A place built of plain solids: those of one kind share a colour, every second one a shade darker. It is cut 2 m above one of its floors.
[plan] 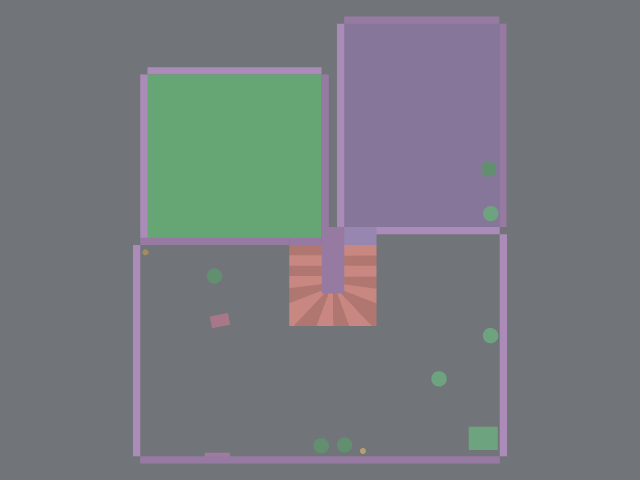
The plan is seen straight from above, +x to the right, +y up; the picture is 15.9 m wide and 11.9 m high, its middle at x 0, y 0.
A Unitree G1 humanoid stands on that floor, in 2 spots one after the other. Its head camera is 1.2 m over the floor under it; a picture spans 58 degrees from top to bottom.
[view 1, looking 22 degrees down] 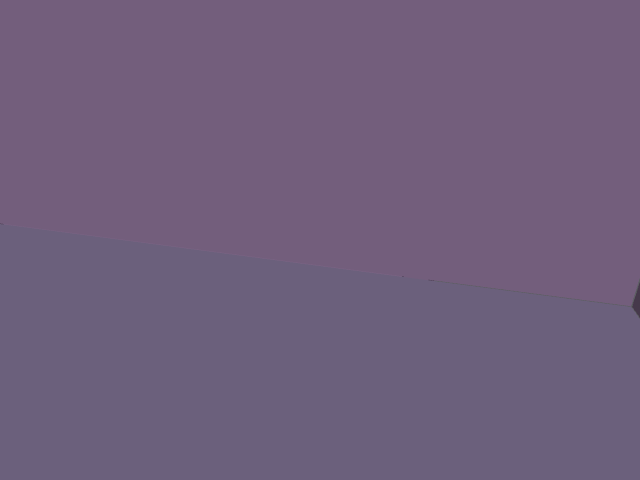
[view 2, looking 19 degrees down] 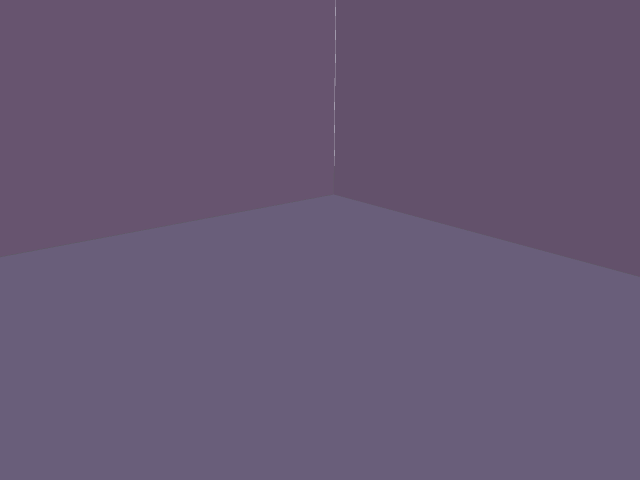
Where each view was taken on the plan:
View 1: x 3.01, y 4.36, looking -163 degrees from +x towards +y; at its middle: wall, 2.72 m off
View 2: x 1.04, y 1.43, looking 51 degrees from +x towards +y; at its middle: floor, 3.69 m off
